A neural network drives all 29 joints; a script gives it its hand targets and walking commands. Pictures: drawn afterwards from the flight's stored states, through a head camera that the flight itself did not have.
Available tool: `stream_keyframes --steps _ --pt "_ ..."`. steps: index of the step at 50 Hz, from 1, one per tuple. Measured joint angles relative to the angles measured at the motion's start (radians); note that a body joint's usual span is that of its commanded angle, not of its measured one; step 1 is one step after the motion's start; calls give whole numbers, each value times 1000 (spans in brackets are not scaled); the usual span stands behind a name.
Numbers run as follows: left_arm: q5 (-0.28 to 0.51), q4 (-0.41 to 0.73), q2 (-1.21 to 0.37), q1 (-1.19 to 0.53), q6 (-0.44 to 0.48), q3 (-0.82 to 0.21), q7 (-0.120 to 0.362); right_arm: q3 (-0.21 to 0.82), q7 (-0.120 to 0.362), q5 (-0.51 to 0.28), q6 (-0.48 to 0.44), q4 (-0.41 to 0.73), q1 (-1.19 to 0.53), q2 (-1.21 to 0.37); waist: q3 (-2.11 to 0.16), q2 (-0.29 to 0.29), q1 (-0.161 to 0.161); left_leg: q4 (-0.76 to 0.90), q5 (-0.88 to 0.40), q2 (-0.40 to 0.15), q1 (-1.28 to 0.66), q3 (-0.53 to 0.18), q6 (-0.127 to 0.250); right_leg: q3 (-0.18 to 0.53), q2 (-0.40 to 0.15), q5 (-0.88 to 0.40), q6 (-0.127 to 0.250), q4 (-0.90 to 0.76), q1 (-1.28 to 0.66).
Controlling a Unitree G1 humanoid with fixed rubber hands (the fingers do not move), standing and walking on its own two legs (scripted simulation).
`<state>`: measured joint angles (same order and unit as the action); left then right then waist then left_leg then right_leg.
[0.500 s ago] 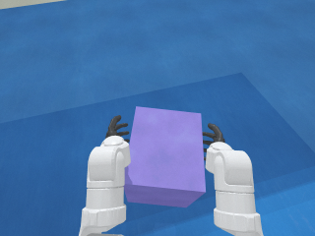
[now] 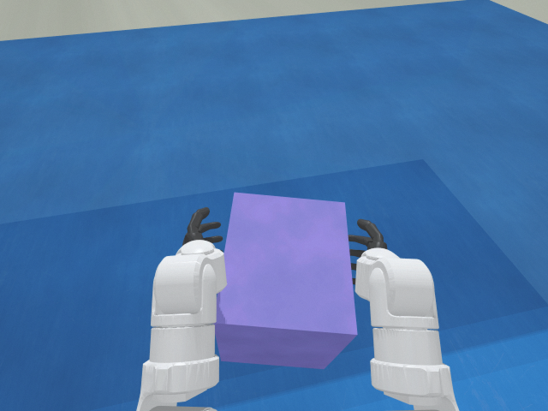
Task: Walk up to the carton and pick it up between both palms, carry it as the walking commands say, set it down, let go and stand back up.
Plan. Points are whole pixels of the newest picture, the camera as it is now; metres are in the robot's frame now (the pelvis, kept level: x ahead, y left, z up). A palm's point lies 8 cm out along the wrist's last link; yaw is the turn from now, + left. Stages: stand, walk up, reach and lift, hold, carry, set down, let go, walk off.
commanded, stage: carry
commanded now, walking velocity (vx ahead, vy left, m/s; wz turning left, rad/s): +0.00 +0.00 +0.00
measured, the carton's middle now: (280, 284) +0.33 +0.01 +0.02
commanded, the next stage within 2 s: none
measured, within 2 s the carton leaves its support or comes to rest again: neither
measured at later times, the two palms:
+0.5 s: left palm (230, 301) +0.26 +0.07 +0.09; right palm (422, 319) +0.25 -0.17 +0.07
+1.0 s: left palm (114, 402) +0.15 +0.20 +0.06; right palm (320, 352) +0.21 -0.04 +0.05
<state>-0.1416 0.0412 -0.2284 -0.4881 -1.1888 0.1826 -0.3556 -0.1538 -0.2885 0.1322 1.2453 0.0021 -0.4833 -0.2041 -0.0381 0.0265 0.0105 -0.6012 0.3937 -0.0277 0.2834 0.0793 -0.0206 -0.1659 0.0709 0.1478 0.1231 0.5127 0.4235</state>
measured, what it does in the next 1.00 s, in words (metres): walks backwards, turning left: right foot, then left foot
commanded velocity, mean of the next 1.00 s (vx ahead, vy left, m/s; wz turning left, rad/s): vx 0.00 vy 0.00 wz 0.41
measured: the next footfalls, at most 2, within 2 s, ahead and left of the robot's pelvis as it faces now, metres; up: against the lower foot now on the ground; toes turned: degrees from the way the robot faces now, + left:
right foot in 0.22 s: +0.03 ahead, -0.10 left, +0.00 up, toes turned -1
left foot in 0.52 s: -0.08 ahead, +0.08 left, +0.00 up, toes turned +18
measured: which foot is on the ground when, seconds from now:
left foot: down 0.00-0.26, up 0.28-0.50, down 0.52-1.00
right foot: down 0.00-0.10, up 0.12-0.20, down 0.22-0.92, up 0.94-1.00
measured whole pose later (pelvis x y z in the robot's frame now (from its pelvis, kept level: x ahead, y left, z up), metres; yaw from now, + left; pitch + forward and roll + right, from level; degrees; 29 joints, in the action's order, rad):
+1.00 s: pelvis -0.12 -0.01 -0.02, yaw +16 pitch +4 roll -1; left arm -0.15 0.02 -0.22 -0.48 -1.19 0.20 -0.33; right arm -0.16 -0.34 0.11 1.25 -0.01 -0.48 -0.22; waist -0.02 0.00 0.00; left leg -0.79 0.37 0.02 0.50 0.06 0.07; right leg -0.12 -0.08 0.50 -0.05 1.02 0.64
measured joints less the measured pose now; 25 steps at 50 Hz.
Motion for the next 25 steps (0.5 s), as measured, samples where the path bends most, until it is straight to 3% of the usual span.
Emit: stream_keyframes --steps 1,2,3,4,5,6,7,8,9,11,13,14,16,19,25 --pt "0 -13 -4 -7 -4 3 -9 -2 7 -2 0 -13 0 7 -5 1 0 -25 49 1 15 -6 9 -5 3 -9 29 -13 -1" --pt "-1 -27 -6 -12 -7 6 -15 -2 12 -6 0 -26 1 12 -8 -1 -4 -34 78 1 24 -8 19 -12 7 -23 31 -35 -6" --pt "-5 -39 -6 -13 -10 8 -15 -2 14 -9 -2 -40 6 15 -11 -2 -5 -27 83 2 26 -5 29 -16 12 -40 6 -65 -15" --pt "-12 -50 -5 -10 -12 13 -10 1 13 -11 -7 -54 12 13 -12 2 -3 2 73 0 16 3 40 -16 16 -60 -45 -102 -27" --pt "-18 -52 0 -6 -16 19 0 6 7 -12 -15 -67 18 5 -8 15 5 50 31 -3 -5 20 57 -6 17 -72 -143 -123 -32" --pt "-22 -47 9 -1 -21 26 16 11 -8 -12 -16 -71 19 -7 0 21 9 98 -36 -11 -27 42 67 -8 11 -44 -274 -58 -13" --pt "-21 -43 15 2 -20 27 34 14 -30 -14 -8 -57 17 -15 2 6 -3 115 -104 -24 -24 45 64 11 8 68 -323 113 31" --pt "-26 -54 16 1 -6 26 55 13 -42 -9 0 -40 17 -17 0 -16 -20 102 -152 -37 -5 36 48 51 7 163 -302 267 60" --pt "-28 -64 13 -1 7 21 65 13 -50 -8 8 -22 20 -13 -7 -32 -32 69 -152 -40 20 22 17 95 -5 219 -253 302 50" --pt "-20 -55 10 -14 5 4 48 6 -36 -7 19 2 12 -1 -19 -40 -28 -21 -102 -41 75 13 -27 154 -46 131 -175 144 -25" --pt "-29 -63 0 -26 19 0 32 11 -6 -10 1 -17 1 26 -6 -66 -20 -92 -19 -57 116 -21 -31 141 -17 137 -80 168 -3" --pt "-32 -72 -8 -29 21 4 22 14 0 -19 -2 -29 1 38 -1 -66 -23 -125 42 -47 131 -40 -26 136 -15 147 -52 175 2" --pt "-29 -84 -13 -27 13 4 7 16 -5 -43 4 -52 -3 54 10 -64 -37 -187 92 -16 153 -68 -17 128 -17 142 -33 158 0" --pt "-31 -88 -7 -14 5 5 15 26 -28 -65 10 -66 1 55 13 -63 -54 -206 66 17 155 -77 -4 122 -22 104 -35 107 -6" --pt "-37 -58 -7 -15 15 13 37 32 -57 -77 10 -30 -5 47 6 -42 -69 -44 22 52 65 -46 4 87 -41 66 -35 71 20"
